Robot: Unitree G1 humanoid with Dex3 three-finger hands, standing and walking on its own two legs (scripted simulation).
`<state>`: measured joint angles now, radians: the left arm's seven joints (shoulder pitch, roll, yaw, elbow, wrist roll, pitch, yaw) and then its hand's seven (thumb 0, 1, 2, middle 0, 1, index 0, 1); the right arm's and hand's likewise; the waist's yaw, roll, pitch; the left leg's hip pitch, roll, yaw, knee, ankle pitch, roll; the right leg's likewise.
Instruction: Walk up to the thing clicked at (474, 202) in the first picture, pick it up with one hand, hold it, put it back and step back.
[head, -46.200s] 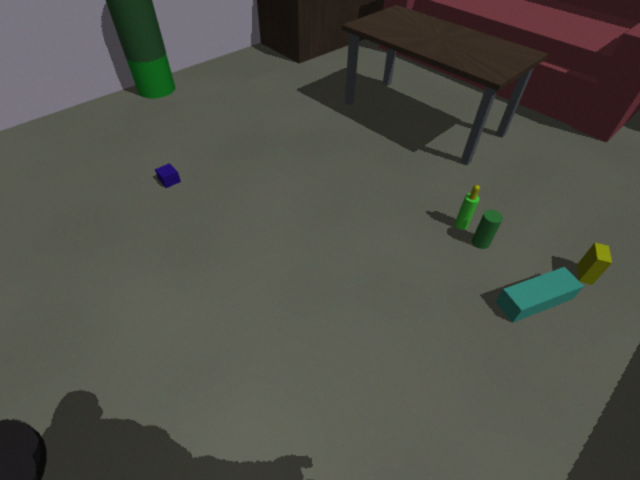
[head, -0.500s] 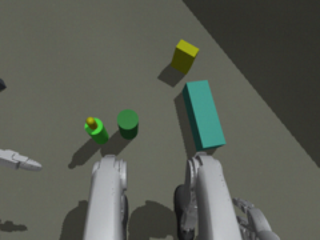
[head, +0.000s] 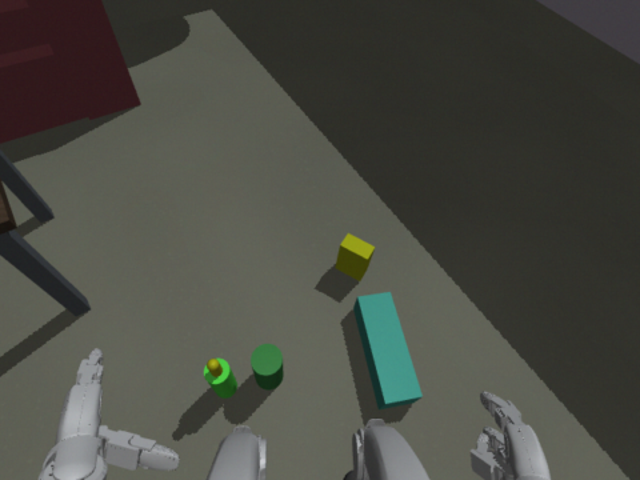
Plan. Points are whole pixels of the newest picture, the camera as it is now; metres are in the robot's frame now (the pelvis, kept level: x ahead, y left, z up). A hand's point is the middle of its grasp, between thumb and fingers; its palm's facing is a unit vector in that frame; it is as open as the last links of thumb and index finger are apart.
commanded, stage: home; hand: left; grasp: from the side
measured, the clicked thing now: (219, 376) +0.39 +0.20 -0.53
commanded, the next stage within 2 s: none
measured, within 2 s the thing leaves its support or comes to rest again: neither
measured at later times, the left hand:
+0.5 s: hand (129, 447) +0.19 +0.19 +0.02, palm faces +0.12 -0.95 -0.30, open 17.7 cm
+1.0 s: hand (131, 456) +0.18 +0.18 +0.02, palm faces +0.11 -0.95 -0.29, open 17.6 cm
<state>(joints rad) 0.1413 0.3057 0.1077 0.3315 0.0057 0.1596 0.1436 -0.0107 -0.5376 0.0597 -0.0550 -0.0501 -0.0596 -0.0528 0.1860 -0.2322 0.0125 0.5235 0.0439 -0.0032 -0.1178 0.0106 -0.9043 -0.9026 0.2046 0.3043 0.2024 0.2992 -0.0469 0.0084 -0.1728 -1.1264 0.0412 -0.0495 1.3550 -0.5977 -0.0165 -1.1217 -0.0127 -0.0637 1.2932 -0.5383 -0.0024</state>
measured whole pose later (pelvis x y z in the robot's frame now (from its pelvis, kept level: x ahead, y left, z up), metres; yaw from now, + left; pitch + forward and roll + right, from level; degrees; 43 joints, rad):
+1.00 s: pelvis +0.02 +0.00 +0.08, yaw +1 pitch +7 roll -2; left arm 0.47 0.21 -0.01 0.00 -0.01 0.26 0.13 -0.01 -0.58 0.04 -0.05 -0.05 -0.05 -0.05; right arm 0.29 -0.21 0.03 0.50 0.02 -0.12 -0.17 0.02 -0.90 -0.90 0.20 0.30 0.20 0.30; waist -0.03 0.03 -0.10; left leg -0.60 0.04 -0.03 0.96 -0.48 -0.01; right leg -0.60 -0.01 -0.06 0.90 -0.42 0.00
